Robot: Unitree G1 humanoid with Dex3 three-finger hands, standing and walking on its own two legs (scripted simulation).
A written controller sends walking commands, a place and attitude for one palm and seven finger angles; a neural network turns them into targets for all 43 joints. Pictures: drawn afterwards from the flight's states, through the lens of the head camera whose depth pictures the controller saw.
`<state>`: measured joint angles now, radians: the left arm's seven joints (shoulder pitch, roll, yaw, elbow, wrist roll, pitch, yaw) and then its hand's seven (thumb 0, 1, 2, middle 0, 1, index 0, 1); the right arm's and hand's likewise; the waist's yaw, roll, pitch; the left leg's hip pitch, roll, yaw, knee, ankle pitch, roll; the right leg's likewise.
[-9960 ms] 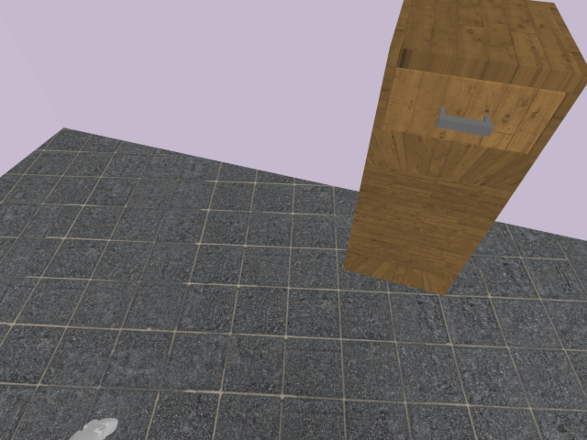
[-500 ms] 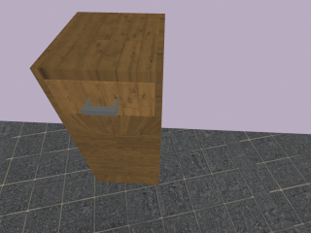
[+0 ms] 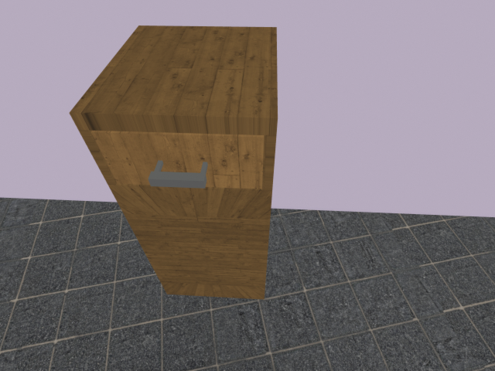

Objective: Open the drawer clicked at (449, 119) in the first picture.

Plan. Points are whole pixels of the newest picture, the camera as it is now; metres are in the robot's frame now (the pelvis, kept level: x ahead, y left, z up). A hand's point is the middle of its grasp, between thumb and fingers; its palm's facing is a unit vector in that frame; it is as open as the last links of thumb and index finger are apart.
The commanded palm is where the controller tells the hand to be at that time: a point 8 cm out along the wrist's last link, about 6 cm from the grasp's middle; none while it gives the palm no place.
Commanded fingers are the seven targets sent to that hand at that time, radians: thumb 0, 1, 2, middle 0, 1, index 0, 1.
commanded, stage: come to a stop and stand still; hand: left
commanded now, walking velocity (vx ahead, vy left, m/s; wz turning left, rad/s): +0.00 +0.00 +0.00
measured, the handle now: (180, 172) +0.50 +0.18 +0.01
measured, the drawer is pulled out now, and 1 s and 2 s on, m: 0.00 0.00 0.00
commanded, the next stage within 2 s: look again from close up in 0.52 s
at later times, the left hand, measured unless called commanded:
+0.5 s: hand out of the picture +0.03 +0.17 -0.17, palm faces +0.00 -0.98 -0.20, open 7.3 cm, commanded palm none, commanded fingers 0.00 0.90 0.90 -0.20 -0.30 -0.20 -0.30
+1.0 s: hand out of the picture +0.02 +0.13 -0.17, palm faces +0.02 -0.98 -0.19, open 7.3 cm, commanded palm none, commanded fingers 0.00 0.90 0.90 -0.20 -0.30 -0.20 -0.30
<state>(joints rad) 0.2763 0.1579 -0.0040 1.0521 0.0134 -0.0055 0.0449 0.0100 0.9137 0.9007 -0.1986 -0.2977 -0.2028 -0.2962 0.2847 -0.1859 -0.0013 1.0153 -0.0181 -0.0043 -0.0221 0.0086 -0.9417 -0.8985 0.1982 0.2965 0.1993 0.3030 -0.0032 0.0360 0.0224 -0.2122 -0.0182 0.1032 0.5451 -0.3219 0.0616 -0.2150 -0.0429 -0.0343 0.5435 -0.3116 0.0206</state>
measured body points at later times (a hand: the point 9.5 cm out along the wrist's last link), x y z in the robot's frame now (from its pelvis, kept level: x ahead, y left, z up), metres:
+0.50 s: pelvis +0.02 +0.00 +0.00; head +0.04 -0.01 +0.45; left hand +0.03 +0.22 -0.15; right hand +0.01 -0.22 -0.16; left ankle -0.01 +0.08 -0.73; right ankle -0.01 -0.14 -0.73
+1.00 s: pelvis +0.03 -0.03 +0.01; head +0.05 -0.04 +0.46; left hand +0.02 +0.19 -0.15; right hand +0.02 -0.24 -0.16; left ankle -0.01 +0.08 -0.73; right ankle -0.01 -0.14 -0.73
